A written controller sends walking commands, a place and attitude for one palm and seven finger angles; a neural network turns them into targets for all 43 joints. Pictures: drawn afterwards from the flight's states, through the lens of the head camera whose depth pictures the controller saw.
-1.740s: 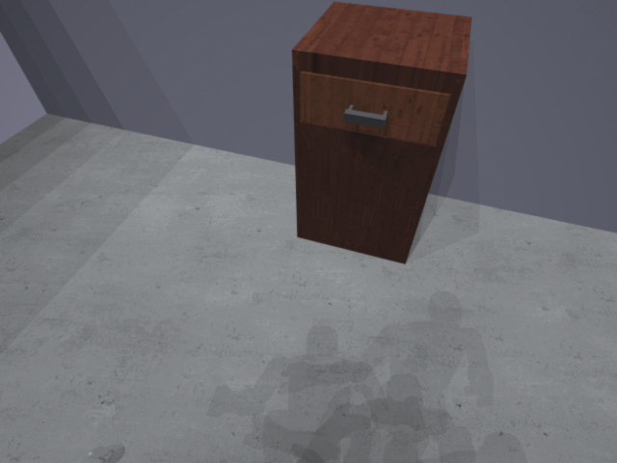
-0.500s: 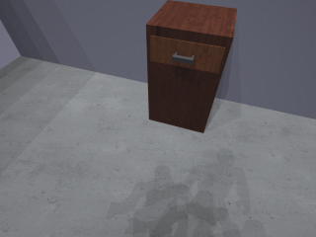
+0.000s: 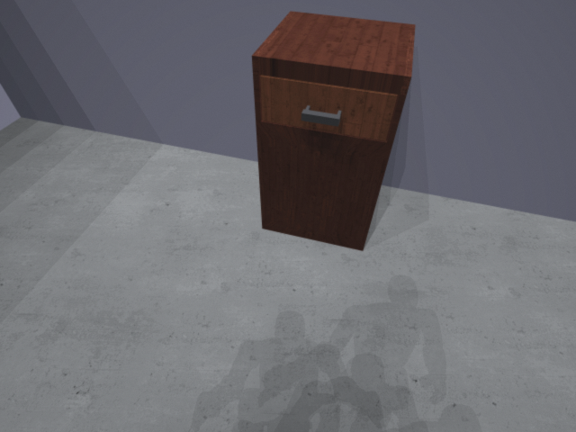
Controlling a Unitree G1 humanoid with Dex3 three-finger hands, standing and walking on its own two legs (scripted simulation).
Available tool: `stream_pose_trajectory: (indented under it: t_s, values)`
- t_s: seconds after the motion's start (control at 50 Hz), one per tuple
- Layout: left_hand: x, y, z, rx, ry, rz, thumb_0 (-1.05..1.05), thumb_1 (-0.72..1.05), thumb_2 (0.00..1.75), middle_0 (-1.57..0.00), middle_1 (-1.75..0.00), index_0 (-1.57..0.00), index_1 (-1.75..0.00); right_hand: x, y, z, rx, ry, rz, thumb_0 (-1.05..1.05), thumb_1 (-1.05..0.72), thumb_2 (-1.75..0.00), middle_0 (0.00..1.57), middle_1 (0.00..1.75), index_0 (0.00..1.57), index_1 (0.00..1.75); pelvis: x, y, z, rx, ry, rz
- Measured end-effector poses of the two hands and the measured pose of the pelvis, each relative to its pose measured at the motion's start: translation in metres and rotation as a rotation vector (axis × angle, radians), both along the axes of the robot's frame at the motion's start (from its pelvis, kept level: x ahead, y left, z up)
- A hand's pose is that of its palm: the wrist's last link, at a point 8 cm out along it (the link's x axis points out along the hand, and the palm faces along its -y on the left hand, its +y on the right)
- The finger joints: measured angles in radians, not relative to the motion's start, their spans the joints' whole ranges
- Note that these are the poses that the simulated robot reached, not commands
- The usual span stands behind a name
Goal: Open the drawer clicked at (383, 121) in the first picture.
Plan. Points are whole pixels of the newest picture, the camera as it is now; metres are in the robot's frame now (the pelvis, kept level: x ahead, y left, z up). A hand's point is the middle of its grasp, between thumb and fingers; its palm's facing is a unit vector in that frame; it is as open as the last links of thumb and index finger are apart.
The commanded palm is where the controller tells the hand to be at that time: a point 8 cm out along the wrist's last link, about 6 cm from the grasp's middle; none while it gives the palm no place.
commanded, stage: walk to a spot facing it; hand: left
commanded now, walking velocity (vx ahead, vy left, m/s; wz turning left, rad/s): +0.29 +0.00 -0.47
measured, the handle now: (322, 114) +1.04 -0.02 -0.10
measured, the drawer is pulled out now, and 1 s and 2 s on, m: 0.00 0.00 0.00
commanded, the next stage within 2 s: take the last steps up to it in 0.24 s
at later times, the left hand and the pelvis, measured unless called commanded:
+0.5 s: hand out of the picture +0.12 +0.16 -0.17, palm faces -0.11 -0.98 -0.16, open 7.4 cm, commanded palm none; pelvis +0.14 -0.01 +0.00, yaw -10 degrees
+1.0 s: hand (226, 299) +0.40 +0.16 -0.16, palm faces -0.24 -0.96 -0.17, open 7.3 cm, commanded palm none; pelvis +0.30 +0.00 +0.01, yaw -15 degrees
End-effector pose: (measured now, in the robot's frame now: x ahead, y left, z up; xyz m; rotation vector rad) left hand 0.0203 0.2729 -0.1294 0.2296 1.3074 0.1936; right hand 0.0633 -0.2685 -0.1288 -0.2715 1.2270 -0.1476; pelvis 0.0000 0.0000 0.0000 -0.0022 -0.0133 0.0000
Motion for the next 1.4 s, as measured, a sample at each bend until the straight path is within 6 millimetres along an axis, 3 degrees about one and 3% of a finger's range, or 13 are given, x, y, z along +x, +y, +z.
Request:
stream_pose_trajectory:
  t_s: [0.12, 0.22, 0.28, 0.34, 0.48, 0.58, 0.64, 0.74, 0.88, 1.04, 1.16, 1.24, 1.4]
  values:
    - [0.002, -0.026, -0.019, -0.065, 0.090, -0.016, 0.00, 0.91, 0.89, -0.20, -0.30, -0.20, -0.30, -0.028, 0.011, -0.019, 0.041, 0.062, -0.111, 0.01, -0.90, -0.90, 0.20, 0.29, 0.20, 0.30, 0.028, -0.004, -0.012, 0.016, 0.011, -0.066]
    - [0.043, -0.052, -0.025, -0.079, 0.076, -0.062, 0.01, 0.91, 0.89, -0.20, -0.30, -0.20, -0.30, -0.055, 0.009, -0.036, 0.075, 0.168, -0.204, 0.01, -0.90, -0.90, 0.20, 0.29, 0.20, 0.30, 0.054, -0.019, -0.022, 0.005, 0.001, -0.101]
    - [0.063, -0.063, -0.021, -0.078, 0.020, -0.044, 0.00, 0.91, 0.89, -0.20, -0.30, -0.20, -0.30, -0.049, 0.008, -0.033, 0.083, 0.233, -0.209, 0.01, -0.90, -0.90, 0.20, 0.29, 0.20, 0.30, 0.071, -0.024, -0.017, -0.004, -0.001, -0.103]
    - [0.072, -0.071, -0.012, -0.081, 0.039, -0.054, 0.00, 0.91, 0.89, -0.20, -0.30, -0.20, -0.30, -0.016, 0.007, -0.024, 0.086, 0.188, -0.214, 0.01, -0.91, -0.90, 0.20, 0.29, 0.20, 0.30, 0.087, -0.024, -0.007, -0.001, 0.006, -0.128]
    - [0.095, -0.070, -0.007, -0.103, 0.143, -0.094, 0.00, 0.91, 0.89, -0.20, -0.30, -0.20, -0.30, 0.096, 0.017, -0.007, 0.110, -0.042, -0.227, 0.01, -0.91, -0.90, 0.20, 0.29, 0.20, 0.30, 0.129, -0.013, 0.002, -0.001, 0.016, -0.173]
    - [0.130, -0.051, -0.024, -0.117, 0.158, -0.074, 0.00, 0.91, 0.89, -0.20, -0.30, -0.20, -0.30, 0.169, 0.035, -0.003, 0.101, -0.133, -0.188, 0.01, -0.91, -0.90, 0.20, 0.29, 0.20, 0.30, 0.173, 0.001, -0.008, -0.022, 0.004, -0.178]
    - [0.160, -0.035, -0.043, -0.122, 0.166, -0.084, 0.00, 0.91, 0.89, -0.20, -0.30, -0.20, -0.30, 0.195, 0.044, -0.011, 0.068, -0.181, -0.193, 0.01, -0.91, -0.90, 0.20, 0.29, 0.20, 0.30, 0.198, 0.013, -0.023, -0.033, -0.006, -0.205]
    - [0.233, -0.022, -0.037, -0.112, 0.097, -0.152, 0.00, 0.91, 0.89, -0.20, -0.30, -0.20, -0.30, 0.184, 0.053, -0.005, 0.048, -0.123, -0.291, -0.01, -0.93, -0.90, 0.20, 0.29, 0.20, 0.30, 0.226, 0.020, -0.013, -0.011, -0.014, -0.234]
    - [0.324, -0.035, -0.013, -0.120, -0.022, -0.207, 0.00, 0.91, 0.89, -0.19, -0.30, -0.20, -0.30, 0.149, 0.056, 0.000, 0.050, 0.047, -0.369, -0.01, -0.94, -0.90, 0.20, 0.29, 0.20, 0.30, 0.266, 0.019, 0.004, 0.002, 0.007, -0.248]
    - [0.401, -0.076, -0.003, -0.105, -0.028, -0.290, 0.00, 0.92, 0.89, -0.19, -0.30, -0.20, -0.30, 0.123, 0.067, -0.007, 0.140, 0.215, -0.479, 0.00, -0.91, -0.90, 0.20, 0.29, 0.20, 0.30, 0.310, -0.011, 0.006, 0.018, 0.014, -0.265]
    - [0.455, -0.126, -0.007, -0.098, -0.089, -0.318, 0.00, 0.92, 0.89, -0.19, -0.30, -0.20, -0.30, 0.128, 0.055, -0.023, 0.215, 0.332, -0.507, 0.01, -0.91, -0.90, 0.20, 0.29, 0.20, 0.30, 0.346, -0.050, -0.007, 0.010, 0.016, -0.262]
    - [0.465, -0.135, -0.002, -0.081, -0.130, -0.240, -0.01, 0.95, 0.89, -0.20, -0.30, -0.20, -0.30, 0.175, 0.026, -0.021, 0.211, 0.318, -0.451, 0.01, -0.91, -0.90, 0.20, 0.29, 0.20, 0.30, 0.369, -0.067, -0.002, -0.002, 0.016, -0.244]
    - [0.442, -0.138, -0.012, -0.093, 0.062, -0.183, -0.01, 0.94, 0.89, -0.20, -0.30, -0.20, -0.30, 0.328, -0.045, -0.010, 0.092, 0.056, -0.348, 0.02, -0.94, -0.90, 0.20, 0.29, 0.20, 0.30, 0.421, -0.080, 0.002, -0.021, 0.022, -0.229]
